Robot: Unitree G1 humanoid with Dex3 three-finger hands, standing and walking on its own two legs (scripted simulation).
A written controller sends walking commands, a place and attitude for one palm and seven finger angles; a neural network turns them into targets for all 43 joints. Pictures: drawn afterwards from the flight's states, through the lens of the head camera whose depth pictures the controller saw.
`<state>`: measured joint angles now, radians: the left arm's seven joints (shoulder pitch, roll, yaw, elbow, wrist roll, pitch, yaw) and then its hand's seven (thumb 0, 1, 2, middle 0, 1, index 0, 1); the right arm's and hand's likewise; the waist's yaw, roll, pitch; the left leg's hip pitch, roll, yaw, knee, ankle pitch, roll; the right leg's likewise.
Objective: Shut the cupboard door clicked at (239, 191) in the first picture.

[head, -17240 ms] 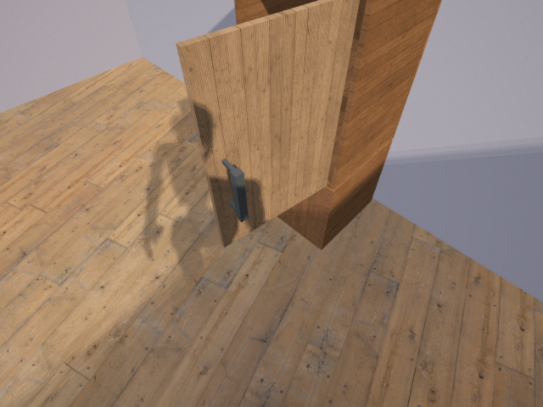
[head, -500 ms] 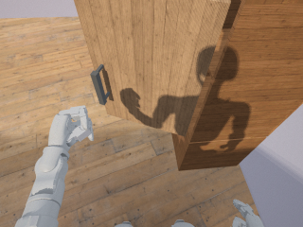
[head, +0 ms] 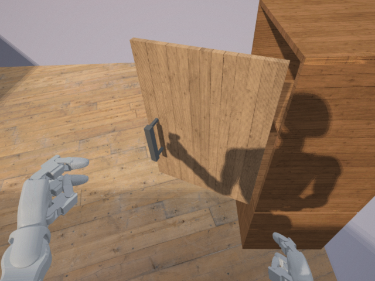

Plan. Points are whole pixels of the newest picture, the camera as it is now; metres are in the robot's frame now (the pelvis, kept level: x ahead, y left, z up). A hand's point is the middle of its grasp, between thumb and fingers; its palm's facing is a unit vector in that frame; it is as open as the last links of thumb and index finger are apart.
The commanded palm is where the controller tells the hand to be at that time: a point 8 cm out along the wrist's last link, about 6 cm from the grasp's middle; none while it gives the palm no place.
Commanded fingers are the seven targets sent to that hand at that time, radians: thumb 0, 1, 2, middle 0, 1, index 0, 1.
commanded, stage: draw the hand back to the body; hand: left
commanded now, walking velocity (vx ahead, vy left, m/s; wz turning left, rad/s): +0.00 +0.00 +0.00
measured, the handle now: (155, 140) +0.59 +0.19 -0.10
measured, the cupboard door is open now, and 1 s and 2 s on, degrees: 66 66 66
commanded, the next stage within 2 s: step back with the hand held close in 0.56 s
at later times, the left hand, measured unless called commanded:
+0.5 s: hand (42, 213) +0.18 +0.25 +0.16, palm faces +0.44 -0.81 -0.39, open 7.4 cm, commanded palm +0.13 +0.29 +0.18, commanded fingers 0.00 0.90 0.90 -0.20 -0.30 -0.20 -0.30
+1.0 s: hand (25, 213) +0.17 +0.28 +0.16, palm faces +0.39 -0.77 -0.50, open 7.4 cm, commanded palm +0.11 +0.32 +0.18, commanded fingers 0.00 0.90 0.90 -0.20 -0.30 -0.20 -0.30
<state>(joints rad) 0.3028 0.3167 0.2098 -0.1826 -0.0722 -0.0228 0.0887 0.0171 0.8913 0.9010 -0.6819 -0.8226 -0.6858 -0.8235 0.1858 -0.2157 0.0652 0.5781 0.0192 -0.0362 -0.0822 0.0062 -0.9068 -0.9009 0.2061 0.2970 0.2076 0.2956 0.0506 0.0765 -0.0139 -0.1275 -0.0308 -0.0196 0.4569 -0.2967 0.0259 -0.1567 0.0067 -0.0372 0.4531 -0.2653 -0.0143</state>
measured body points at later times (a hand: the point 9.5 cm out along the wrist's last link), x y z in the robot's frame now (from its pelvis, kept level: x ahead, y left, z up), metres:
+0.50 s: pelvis -0.02 -0.01 +0.00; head -0.04 -0.04 +0.45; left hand +0.15 +0.29 +0.18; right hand +0.17 -0.23 -0.09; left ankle -0.03 +0.10 -0.74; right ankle -0.01 -0.11 -0.74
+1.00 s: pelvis -0.03 +0.02 +0.00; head -0.02 -0.01 +0.45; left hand +0.15 +0.32 +0.18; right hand +0.14 -0.24 -0.10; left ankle -0.03 +0.10 -0.74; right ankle -0.01 -0.11 -0.74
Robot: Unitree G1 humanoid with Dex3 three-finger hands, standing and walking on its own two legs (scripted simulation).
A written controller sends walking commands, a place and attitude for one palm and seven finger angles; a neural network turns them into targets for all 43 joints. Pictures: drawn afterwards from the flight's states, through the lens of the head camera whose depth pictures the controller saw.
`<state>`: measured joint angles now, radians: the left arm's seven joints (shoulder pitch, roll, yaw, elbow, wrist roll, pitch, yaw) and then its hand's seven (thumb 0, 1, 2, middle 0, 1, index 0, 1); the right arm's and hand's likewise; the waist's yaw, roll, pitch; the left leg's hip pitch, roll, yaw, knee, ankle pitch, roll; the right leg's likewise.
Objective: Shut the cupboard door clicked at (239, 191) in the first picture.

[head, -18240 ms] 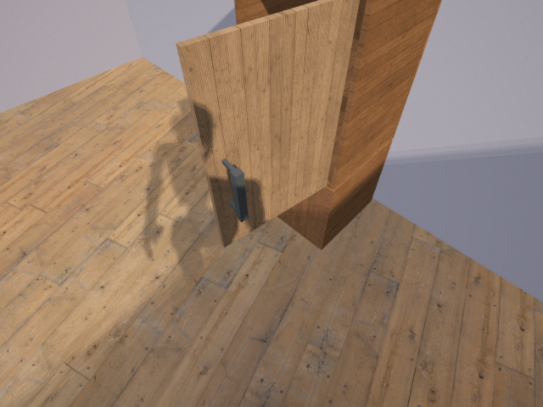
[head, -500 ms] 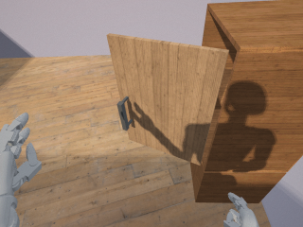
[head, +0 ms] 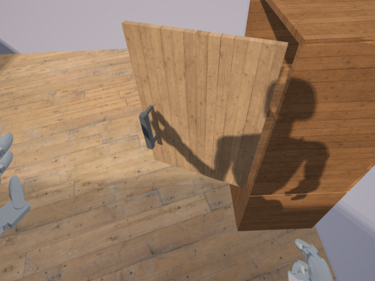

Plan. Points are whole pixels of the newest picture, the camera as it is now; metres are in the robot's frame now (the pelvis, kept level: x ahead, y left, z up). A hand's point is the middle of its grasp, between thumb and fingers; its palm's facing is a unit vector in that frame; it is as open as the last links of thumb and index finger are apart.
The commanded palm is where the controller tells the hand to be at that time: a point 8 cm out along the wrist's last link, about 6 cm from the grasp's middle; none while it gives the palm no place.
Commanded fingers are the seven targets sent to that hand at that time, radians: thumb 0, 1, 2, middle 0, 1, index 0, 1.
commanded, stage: step back with the hand held close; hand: left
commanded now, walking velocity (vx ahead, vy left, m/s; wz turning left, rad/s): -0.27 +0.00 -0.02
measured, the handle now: (150, 127) +0.62 +0.18 -0.10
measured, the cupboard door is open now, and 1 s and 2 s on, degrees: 66 66 66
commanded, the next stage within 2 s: stop stepping back and stand still in 1.26 s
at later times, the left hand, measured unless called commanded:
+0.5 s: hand (1, 241) +0.14 +0.27 +0.16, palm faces +0.45 -0.77 -0.45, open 7.4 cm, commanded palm +0.08 +0.30 +0.18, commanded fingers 0.00 0.90 0.90 -0.20 -0.30 -0.20 -0.30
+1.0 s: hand out of the picture +0.12 +0.27 +0.16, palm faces +0.43 -0.78 -0.46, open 7.4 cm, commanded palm +0.05 +0.31 +0.18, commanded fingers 0.00 0.90 0.90 -0.20 -0.30 -0.20 -0.30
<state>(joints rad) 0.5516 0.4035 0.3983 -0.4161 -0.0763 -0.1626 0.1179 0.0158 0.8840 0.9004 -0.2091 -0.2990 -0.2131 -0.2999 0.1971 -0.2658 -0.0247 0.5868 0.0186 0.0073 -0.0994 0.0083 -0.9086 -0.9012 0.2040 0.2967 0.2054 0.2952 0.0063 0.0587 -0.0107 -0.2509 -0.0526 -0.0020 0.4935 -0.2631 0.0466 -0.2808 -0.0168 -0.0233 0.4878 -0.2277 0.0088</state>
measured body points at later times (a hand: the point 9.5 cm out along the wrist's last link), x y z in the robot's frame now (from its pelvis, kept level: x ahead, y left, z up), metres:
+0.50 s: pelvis -0.06 +0.00 -0.01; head -0.05 +0.01 +0.44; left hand +0.11 +0.30 +0.19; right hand +0.10 -0.25 -0.09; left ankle -0.01 +0.09 -0.74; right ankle +0.02 -0.12 -0.74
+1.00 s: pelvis -0.08 +0.01 -0.01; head -0.07 +0.04 +0.44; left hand +0.09 +0.31 +0.19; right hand +0.07 -0.25 -0.09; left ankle +0.00 +0.09 -0.74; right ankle -0.01 -0.12 -0.73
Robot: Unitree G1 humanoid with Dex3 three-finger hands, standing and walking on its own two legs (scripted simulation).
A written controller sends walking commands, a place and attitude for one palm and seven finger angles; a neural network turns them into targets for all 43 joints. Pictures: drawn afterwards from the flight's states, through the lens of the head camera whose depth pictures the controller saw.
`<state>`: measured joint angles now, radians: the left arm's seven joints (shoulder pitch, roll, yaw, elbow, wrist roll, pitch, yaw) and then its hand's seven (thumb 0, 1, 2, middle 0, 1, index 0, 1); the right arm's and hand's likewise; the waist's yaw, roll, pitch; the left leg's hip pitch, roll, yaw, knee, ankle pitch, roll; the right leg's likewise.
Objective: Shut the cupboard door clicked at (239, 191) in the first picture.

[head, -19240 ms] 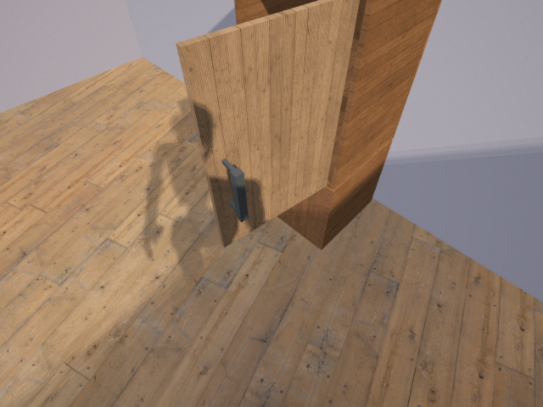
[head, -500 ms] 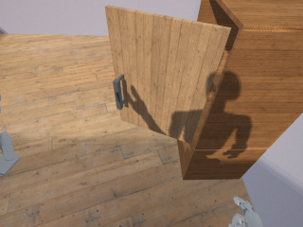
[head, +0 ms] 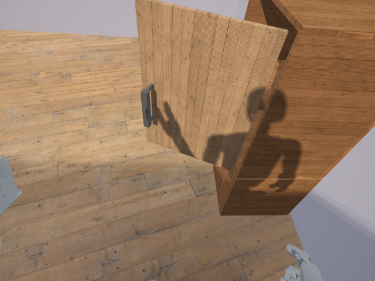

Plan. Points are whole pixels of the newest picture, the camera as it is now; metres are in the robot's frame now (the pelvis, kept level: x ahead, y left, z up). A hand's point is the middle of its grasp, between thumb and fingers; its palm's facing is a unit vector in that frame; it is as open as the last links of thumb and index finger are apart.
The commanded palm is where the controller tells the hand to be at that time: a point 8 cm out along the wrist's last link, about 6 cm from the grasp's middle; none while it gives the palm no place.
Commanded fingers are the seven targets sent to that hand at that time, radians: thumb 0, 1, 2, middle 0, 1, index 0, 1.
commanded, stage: step back with the hand held close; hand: left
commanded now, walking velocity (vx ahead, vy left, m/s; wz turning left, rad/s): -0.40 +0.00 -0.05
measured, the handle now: (149, 106) +0.71 +0.15 -0.08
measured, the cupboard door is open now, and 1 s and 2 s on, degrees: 66 66 66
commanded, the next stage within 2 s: stop stepping back and stand still in 0.26 s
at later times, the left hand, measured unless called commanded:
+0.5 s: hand (5, 264) +0.12 +0.22 +0.19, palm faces +0.26 -0.79 -0.56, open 7.4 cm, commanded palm +0.06 +0.26 +0.19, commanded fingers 0.00 0.90 0.90 -0.20 -0.30 -0.20 -0.30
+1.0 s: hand out of the picture +0.03 +0.26 +0.19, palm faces +0.43 -0.85 -0.31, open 7.4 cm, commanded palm -0.06 +0.30 +0.19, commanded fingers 0.00 0.90 0.90 -0.20 -0.30 -0.20 -0.30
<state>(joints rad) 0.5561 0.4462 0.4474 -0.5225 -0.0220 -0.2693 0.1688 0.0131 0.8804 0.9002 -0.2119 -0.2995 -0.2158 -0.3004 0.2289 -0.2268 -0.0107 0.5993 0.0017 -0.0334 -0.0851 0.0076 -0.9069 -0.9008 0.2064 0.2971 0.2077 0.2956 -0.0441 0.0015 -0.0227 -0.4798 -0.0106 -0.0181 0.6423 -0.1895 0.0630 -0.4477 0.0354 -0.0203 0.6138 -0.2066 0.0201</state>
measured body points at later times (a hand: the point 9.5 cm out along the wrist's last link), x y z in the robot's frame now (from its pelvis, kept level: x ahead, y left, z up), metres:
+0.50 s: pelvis -0.10 -0.03 +0.01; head -0.10 +0.00 +0.45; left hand +0.10 +0.26 +0.22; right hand +0.04 -0.28 -0.06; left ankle -0.03 +0.06 -0.72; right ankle -0.22 -0.12 -0.72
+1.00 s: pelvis -0.22 +0.01 +0.00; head -0.25 +0.04 +0.45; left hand +0.00 +0.31 +0.20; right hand -0.11 -0.23 -0.08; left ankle -0.12 +0.10 -0.72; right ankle -0.24 -0.11 -0.68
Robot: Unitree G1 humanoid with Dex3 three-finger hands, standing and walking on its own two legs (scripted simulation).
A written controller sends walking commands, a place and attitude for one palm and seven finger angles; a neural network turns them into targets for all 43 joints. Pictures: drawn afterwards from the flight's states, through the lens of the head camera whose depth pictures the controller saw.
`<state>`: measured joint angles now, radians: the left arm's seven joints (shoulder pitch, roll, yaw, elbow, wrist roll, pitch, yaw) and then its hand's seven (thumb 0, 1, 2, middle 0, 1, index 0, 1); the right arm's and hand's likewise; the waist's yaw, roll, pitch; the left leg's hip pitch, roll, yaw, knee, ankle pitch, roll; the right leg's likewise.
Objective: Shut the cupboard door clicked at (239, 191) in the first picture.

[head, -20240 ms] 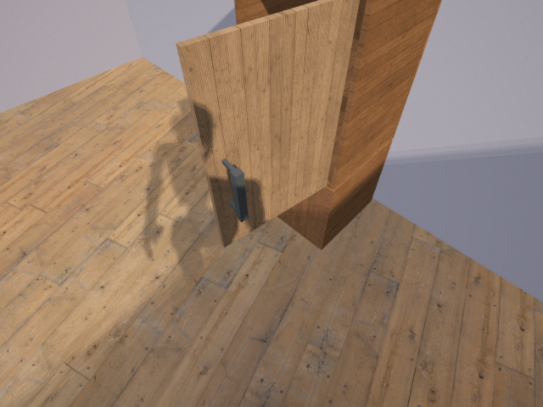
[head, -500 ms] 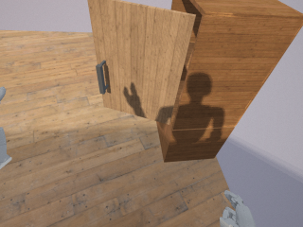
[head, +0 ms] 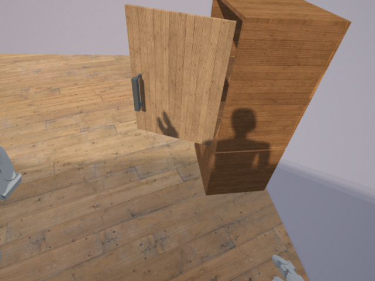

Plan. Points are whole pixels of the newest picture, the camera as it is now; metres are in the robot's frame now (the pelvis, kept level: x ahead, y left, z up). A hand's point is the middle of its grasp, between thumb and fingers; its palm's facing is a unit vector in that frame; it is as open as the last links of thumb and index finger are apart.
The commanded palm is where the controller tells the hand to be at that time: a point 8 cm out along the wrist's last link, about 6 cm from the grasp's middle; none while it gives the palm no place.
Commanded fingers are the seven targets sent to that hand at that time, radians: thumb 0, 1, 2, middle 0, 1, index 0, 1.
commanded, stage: stop stepping back and stand still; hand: left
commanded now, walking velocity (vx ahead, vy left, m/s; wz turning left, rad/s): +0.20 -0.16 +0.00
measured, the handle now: (138, 92) +0.92 +0.23 -0.08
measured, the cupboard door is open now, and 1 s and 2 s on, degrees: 66 66 66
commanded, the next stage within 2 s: let the arm hang, fingers relaxed in 1.20 s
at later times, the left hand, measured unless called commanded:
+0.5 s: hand (7, 196) +0.20 +0.28 +0.18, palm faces +0.52 -0.75 -0.42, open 7.4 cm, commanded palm +0.13 +0.31 +0.19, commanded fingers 0.00 0.90 0.90 -0.20 -0.30 -0.20 -0.30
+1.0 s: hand out of the picture +0.18 +0.32 +0.17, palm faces +0.49 -0.76 -0.42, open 7.4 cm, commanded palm +0.12 +0.35 +0.19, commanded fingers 0.00 0.90 0.90 -0.20 -0.30 -0.20 -0.30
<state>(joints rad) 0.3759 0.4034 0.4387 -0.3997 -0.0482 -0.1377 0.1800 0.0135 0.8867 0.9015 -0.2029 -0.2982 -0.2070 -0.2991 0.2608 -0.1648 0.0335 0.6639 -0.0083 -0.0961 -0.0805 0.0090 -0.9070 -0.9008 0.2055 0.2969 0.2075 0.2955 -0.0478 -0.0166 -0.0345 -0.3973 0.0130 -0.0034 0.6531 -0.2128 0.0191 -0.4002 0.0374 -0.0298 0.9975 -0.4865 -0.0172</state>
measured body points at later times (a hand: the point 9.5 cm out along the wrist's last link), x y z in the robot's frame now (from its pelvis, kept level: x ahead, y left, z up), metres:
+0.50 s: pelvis +0.01 +0.01 +0.01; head +0.01 +0.00 +0.46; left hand +0.16 +0.31 +0.20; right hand +0.18 -0.25 -0.08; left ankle +0.01 +0.16 -0.72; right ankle -0.02 -0.08 -0.72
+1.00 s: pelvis -0.01 +0.04 +0.02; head -0.01 +0.06 +0.47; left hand +0.15 +0.36 +0.19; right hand +0.15 -0.18 -0.07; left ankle +0.01 +0.16 -0.72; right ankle -0.02 -0.08 -0.72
